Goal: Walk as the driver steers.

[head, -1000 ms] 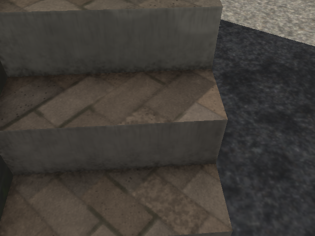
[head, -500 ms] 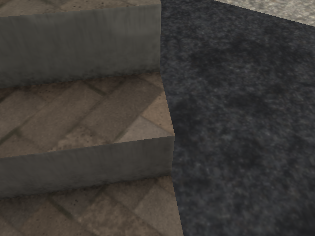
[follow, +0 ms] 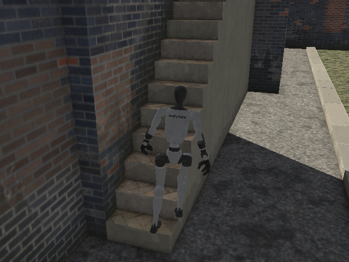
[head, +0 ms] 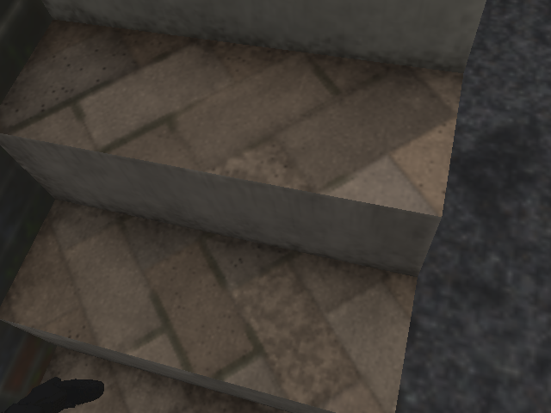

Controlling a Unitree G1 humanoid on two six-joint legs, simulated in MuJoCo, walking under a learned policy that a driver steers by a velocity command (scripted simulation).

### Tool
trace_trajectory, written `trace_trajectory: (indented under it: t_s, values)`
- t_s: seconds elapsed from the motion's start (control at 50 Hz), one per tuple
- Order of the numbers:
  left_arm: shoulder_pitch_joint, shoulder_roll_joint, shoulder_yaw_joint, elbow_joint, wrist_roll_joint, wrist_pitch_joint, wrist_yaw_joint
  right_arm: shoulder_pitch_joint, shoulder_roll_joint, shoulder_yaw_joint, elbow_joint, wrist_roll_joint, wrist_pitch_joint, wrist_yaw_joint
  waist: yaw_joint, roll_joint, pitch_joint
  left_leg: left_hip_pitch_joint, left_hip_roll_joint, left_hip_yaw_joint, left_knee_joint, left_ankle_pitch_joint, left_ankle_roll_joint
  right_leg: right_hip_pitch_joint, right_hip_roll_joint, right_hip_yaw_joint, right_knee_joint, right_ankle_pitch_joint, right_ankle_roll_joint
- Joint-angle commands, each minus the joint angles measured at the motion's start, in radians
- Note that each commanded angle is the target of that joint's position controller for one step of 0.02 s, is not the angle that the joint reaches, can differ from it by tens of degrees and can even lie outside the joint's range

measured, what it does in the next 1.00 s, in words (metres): goes down, turning left: right foot 0.20 m lower, then left foot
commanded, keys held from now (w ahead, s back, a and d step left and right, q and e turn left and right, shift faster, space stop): w+q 0.06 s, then w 0.94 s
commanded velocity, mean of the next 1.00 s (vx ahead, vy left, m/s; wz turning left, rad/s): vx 0.00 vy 0.00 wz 0.16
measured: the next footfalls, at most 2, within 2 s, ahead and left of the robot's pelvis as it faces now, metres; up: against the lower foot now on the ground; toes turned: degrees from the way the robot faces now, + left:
right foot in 0.20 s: -0.21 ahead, -0.13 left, -0.20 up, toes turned +3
left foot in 0.76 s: -0.12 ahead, -0.43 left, -0.21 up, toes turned +41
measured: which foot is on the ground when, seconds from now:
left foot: down 0.00-0.08, up 0.10-0.74, down 0.76-0.98, up 1.00-1.00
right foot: down 0.00-0.04, up 0.06-0.18, down 0.20-0.34, up 0.36-0.74, down 0.76-0.82, up 0.84-1.00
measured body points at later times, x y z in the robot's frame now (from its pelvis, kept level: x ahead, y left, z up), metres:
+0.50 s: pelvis -0.11 -0.25 -0.08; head +0.09 -0.31 +0.31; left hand -0.15 +0.09 -0.12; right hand +0.22 -0.36 -0.28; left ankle -0.08 -0.09 -0.67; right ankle +0.03 -0.38 -0.70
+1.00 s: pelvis -0.27 -0.74 -0.35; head -0.35 -0.87 +0.07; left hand -0.37 -0.60 -0.50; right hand +0.11 -0.75 -0.35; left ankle -0.16 -0.46 -0.94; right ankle -0.14 -0.88 -0.82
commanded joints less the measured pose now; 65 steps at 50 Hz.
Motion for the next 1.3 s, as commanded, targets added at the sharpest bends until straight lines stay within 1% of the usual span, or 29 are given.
trace_trajectory:
  t_s: [0.02, 0.08, 0.12, 0.18, 0.22, 0.26, 0.32, 0.34, 0.36, 0.38, 0.42, 0.48, 0.5, 0.6, 0.74, 0.8, 0.82, 0.86, 0.88, 0.92, 1.0, 1.06, 1.08, 1.1, 1.14, 1.22, 1.24, 1.28, 1.3]
  values:
    - [-0.311, 0.153, 0.031, -0.229, 0.005, -0.062, 0.02, 0.325, -0.115, -0.053, 0.009, -0.008, -0.034, -0.023, -0.163, 0.177, -0.265, 0.986, 0.349, -0.332, 0.585, 1.416, 0.133, -0.847, -0.174, 0.407, -0.288, -0.221, -0.035]
    - [0.204, -0.017, -0.011, -0.033, -0.053, -0.073, 0.014, -0.039, 0.02, -0.03, -0.068, 0.063, -0.028, 0.007, 0.177, -0.341, -0.38, -0.265, -0.104, -0.015, 1.074, 0.688, -0.051, 0.769, -0.256, 0.322, -1.389, 0.985, -0.023]
    - [0.336, -0.045, 0.015, 0.199, -0.015, 0.088, -0.009, -0.034, 0.032, -0.02, -0.124, 0.039, 0.014, -0.07, 0.047, -0.485, 0.06, -0.992, -0.243, 0.09, 1.604, -0.662, -0.004, 1.201, -0.318, 0.217, -1.851, 1.612, -0.032]
    - [0.218, -0.059, -0.048, 0.104, -0.004, 0.142, -0.017, 0.122, 0.041, 0.004, -0.212, 0.14, 0.054, -0.054, -0.072, -0.455, -0.134, -1.28, -0.356, 0.397, 2.197, -0.953, -0.047, 1.441, -0.436, 0.009, -1.578, 2.71, 0.046]
    - [0.948, 0.129, 0.019, 0.371, -0.036, 0.075, 0.024, -0.421, 0.141, 0.081, -0.354, 0.117, -0.006, 0.017, 0.333, -0.718, -0.209, -1.43, -0.215, 0.635, 2.416, -1.114, 0.012, 1.449, -0.243, -0.044, -0.872, 3.886, 0.242]
    - [0.642, 0.164, 0.048, 0.299, 0.032, 0.041, 0.07, -0.181, 0.097, 0.09, -0.207, 0.166, -0.039, 0.033, 0.187, -0.548, -0.485, -1.32, -0.229, 0.613, 2.221, -0.82, 0.009, 1.405, -0.144, -0.155, -0.827, 3.491, 0.336]
    - [0.111, 0.213, 0.06, 0.171, -0.003, -0.037, 0.186, 0.083, -0.053, 0.087, -0.15, 0.049, 0.03, 0.091, -0.201, -0.375, -0.516, -0.155, -0.274, 0.681, 1.019, -0.623, 0.079, 0.617, -0.071, -0.052, -1.039, 4.032, 0.543]
    - [-0.115, 0.276, 0.102, 0.113, -0.07, -0.025, 0.207, 0.27, -0.174, 0.027, -0.142, 0.076, 0.046, 0.091, -0.453, -0.028, -0.568, 0.252, -0.137, 0.345, 0.47, -0.11, 0.209, 0.398, -0.093, 0.079, -0.444, 3.314, 0.545]
    - [0.114, 0.192, 0.08, 0.1, -0.121, 0.011, 0.149, 0.325, -0.303, -0.048, -0.058, 0.078, -0.048, 0.086, -0.428, 0.932, -0.915, 1.102, 0.48, -0.327, 0.394, 0.7, 0.592, -0.488, 0.282, 0.127, 0.74, 0.544, 0.57]
    - [-0.05, 0.194, 0.071, 0.043, -0.041, -0.013, 0.157, 0.026, -0.191, -0.074, -0.104, 0.127, -0.034, -0.019, -0.248, 0.71, -1.095, 0.878, 0.457, -0.604, 0.592, 0.801, 0.359, -0.469, 0.077, 0.71, 0.942, -0.167, 0.276]
    - [0.18, 0.107, 0.027, 0.079, -0.053, 0.0, 0.142, -0.551, 0.031, -0.034, -0.261, 0.065, -0.079, -0.054, 0.058, 0.22, -0.57, -0.003, 0.711, -0.567, 0.721, 0.618, 0.113, -0.371, -0.347, 1.08, 0.673, -0.501, 0.028]
    - [0.651, -0.006, 0.019, 0.294, 0.013, 0.074, 0.094, -0.784, 0.039, -0.003, -0.181, 0.081, -0.065, -0.023, 0.37, -0.495, -0.342, -0.256, 0.393, 0.223, 0.463, 0.062, -0.103, 0.216, -0.275, 0.225, -0.372, 0.175, 0.025]
    - [0.881, 0.002, 0.013, 0.389, -0.034, 0.08, -0.003, -0.728, -0.041, -0.021, -0.262, 0.277, -0.004, -0.022, 0.406, -0.247, -0.484, -0.101, 0.256, 0.427, 0.526, -0.103, -0.091, 0.324, -0.248, 0.168, -0.256, 0.419, 0.12]
    - [0.716, -0.011, 0.055, 0.339, -0.019, 0.052, -0.058, -0.809, 0.033, 0.025, -0.298, 0.072, 0.132, -0.009, 0.355, -0.138, 0.041, -0.14, -0.014, 0.572, 0.54, -0.444, -0.075, 0.269, -0.013, 0.182, -0.78, 0.741, 0.143]
    - [0.865, 0.015, 0.077, 0.474, 0.0, 0.003, 0.001, -0.762, 0.218, 0.163, -0.122, 0.04, 0.124, 0.127, 0.232, -0.104, 0.037, 0.409, 0.055, 0.515, 0.408, -0.242, 0.054, -0.077, 0.027, 0.235, -1.27, 0.671, 0.278]
    - [0.148, 0.57, 0.172, 0.173, 0.073, 0.021, 0.012, 0.055, 0.165, 0.164, 0.131, 0.049, 0.207, 0.093, -0.267, -0.734, 0.275, 0.428, -0.092, 0.638, 0.801, -0.762, 0.159, -0.91, -0.046, 0.525, -1.984, -0.305, 0.494]
    - [0.013, 0.55, 0.195, 0.099, 0.083, 0.02, 0.036, 0.053, -0.021, 0.132, 0.129, -0.018, 0.185, 0.118, -0.21, -0.536, 0.19, 0.822, -0.068, 0.666, 0.792, -0.615, 0.185, -1.275, 0.05, 0.358, -2.004, -0.098, 0.711]
    - [0.556, 0.132, 0.108, 0.335, -0.091, 0.041, 0.125, -0.765, -0.257, -0.003, -0.09, 0.079, 0.095, 0.083, 0.251, 1.495, -0.004, -0.79, 0.802, -0.237, -0.092, -1.059, 0.355, -0.465, 0.055, 0.124, 0.439, -0.096, 0.406]
    - [0.588, -0.006, 0.081, 0.449, -0.054, 0.112, 0.14, -1.41, -0.237, 0.064, -0.186, 0.144, 0.098, 0.058, 0.61, 1.656, 0.376, -1.871, 0.83, 0.166, -0.475, -1.262, 0.247, -0.262, -0.008, 0.177, 1.101, -0.233, 0.339]
    - [1.2, -0.119, 0.044, 0.748, 0.144, 0.215, 0.133, -1.601, -0.174, 0.068, -0.22, 0.312, 0.093, 0.038, 0.827, 0.876, 0.523, -1.864, 0.541, 0.438, -0.088, -0.864, -0.055, 0.172, -0.127, 0.381, 0.971, -0.028, 0.263]
    - [0.958, -0.026, 0.057, 0.739, 0.188, 0.108, 0.052, -1.082, 0.003, 0.067, -0.104, 0.204, 0.038, -0.038, 0.557, -0.448, 0.013, -1.082, 0.33, 0.483, 1.033, -0.608, -0.167, 0.294, -0.165, 0.106, 0.059, 0.331, 0.102]
    - [0.243, -0.26, -0.037, 0.442, 0.067, 0.055, -0.028, -0.38, 0.106, 0.03, -0.031, 0.224, 0.096, -0.024, 0.003, -0.653, 0.004, -0.773, 0.283, 0.332, 1.812, -0.489, -0.08, -0.097, 0.067, 0.109, -0.621, 0.207, -0.063]
    - [0.197, -0.122, -0.022, 0.376, 0.028, 0.031, -0.06, -0.351, 0.111, 0.016, -0.117, 0.148, 0.113, -0.026, -0.048, -0.822, 0.108, -1.0, 0.242, 0.245, 2.024, -0.621, -0.052, -0.323, 0.01, 0.8, -1.112, 0.08, -0.099]
    - [0.354, -0.013, -0.017, 0.376, 0.03, -0.007, -0.047, -1.03, 0.122, 0.056, -0.364, 0.089, 0.105, -0.018, 0.3, -0.648, 0.405, -1.148, 0.183, 0.221, 2.199, -0.565, 0.004, -0.771, -0.112, 1.469, -1.783, -1.049, -0.041]
    - [0.329, 0.041, -0.032, 0.379, 0.012, 0.034, -0.017, -0.882, 0.19, 0.079, -0.327, 0.074, 0.126, -0.047, 0.138, -0.456, 0.29, -0.801, 0.082, 0.395, 2.263, -0.303, 0.001, -0.827, -0.059, 1.043, -1.658, -0.895, 0.225]
    - [-0.058, 0.271, 0.099, 0.163, 0.043, 0.137, 0.146, 0.105, -0.049, 0.085, -0.003, 0.034, 0.167, 0.013, -0.259, -1.046, -0.179, 0.36, -0.105, 0.565, 1.108, -0.584, 0.013, -0.542, 0.131, 0.28, -1.51, -0.255, 0.317]
    - [0.001, 0.117, 0.099, 0.165, 0.056, 0.135, 0.169, 0.314, -0.029, 0.083, 0.093, 0.094, 0.175, 0.021, -0.273, -0.835, -0.128, 0.246, 0.119, 0.174, 0.738, -0.954, 0.18, -0.326, 0.122, 0.229, -0.956, -0.088, 0.233]
    - [0.009, -0.404, 0.02, 0.113, -0.023, 0.116, 0.151, -0.186, 0.263, 0.219, 0.097, 0.087, 0.165, 0.083, 0.156, 0.363, 0.307, -0.184, 0.219, 0.205, 0.563, -0.385, 0.049, -1.121, 0.306, 0.231, 0.5, -0.159, -0.11]
    - [0.025, -0.385, 0.007, -0.024, -0.037, 0.082, 0.171, -0.28, 0.057, 0.148, 0.107, 0.138, 0.101, 0.09, 0.258, 0.662, 0.294, -0.416, 0.605, -0.293, 0.026, -0.264, 0.202, -1.349, 0.168, 0.382, 0.483, -0.238, -0.105]
Keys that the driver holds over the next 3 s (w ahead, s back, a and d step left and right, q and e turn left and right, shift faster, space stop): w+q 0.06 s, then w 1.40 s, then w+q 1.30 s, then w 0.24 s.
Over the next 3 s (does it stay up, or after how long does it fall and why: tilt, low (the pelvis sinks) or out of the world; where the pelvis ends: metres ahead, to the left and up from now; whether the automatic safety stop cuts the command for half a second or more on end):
stays up -1.04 -1.57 -0.10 its command is cut before an obstacle from the start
